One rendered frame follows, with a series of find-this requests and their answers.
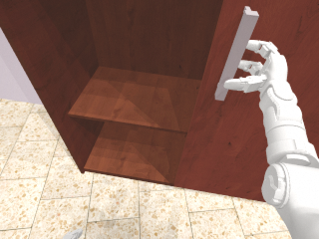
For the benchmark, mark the left robot hand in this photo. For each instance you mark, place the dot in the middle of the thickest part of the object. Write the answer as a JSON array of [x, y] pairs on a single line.
[[76, 234]]

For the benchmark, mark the handle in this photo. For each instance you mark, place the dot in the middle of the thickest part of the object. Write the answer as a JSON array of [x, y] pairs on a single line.
[[242, 37]]

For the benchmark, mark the wardrobe door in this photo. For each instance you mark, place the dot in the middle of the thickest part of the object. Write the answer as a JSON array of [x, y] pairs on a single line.
[[225, 147]]

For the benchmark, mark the right robot hand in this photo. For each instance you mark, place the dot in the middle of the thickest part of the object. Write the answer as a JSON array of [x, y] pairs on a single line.
[[274, 68]]

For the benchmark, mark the robot right forearm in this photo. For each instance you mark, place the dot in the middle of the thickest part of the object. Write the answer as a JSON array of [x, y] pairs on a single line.
[[284, 127]]

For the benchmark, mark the right robot upper arm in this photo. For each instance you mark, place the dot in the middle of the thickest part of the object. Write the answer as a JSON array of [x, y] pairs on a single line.
[[293, 190]]

